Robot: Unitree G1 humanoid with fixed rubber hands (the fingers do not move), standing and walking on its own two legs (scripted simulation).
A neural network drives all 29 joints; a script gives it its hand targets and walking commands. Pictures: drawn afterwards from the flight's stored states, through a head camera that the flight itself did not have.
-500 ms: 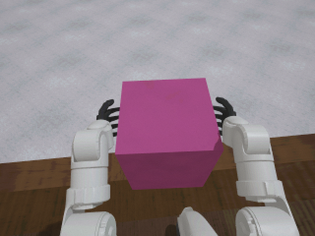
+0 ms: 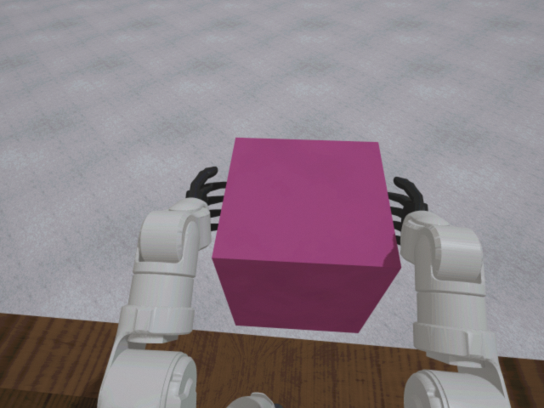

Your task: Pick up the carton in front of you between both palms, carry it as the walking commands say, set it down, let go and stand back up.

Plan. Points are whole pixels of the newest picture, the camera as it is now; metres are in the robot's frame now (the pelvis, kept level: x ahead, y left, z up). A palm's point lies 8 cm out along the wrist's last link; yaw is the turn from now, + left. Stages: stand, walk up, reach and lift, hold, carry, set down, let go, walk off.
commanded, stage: carry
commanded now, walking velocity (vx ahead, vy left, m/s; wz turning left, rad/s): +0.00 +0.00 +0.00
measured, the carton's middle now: (300, 241) +0.36 +0.03 +0.04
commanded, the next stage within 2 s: none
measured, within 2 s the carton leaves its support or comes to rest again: neither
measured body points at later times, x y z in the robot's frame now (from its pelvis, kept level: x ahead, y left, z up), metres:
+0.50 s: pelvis +0.37 +0.01 -0.15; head +0.38 +0.01 +0.30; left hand +0.73 +0.17 -0.02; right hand +0.75 -0.13 -0.02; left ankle +0.19 +0.07 -0.70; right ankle +0.47 -0.04 -0.87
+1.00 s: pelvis +0.77 +0.04 -0.28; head +0.79 +0.03 +0.17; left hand +1.13 +0.21 -0.17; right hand +1.14 -0.09 -0.18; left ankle +0.84 +0.11 -1.01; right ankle +0.60 -0.06 -0.83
